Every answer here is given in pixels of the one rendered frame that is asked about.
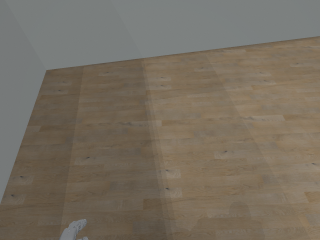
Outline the left robot hand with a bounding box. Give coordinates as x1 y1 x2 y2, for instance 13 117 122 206
58 219 89 240

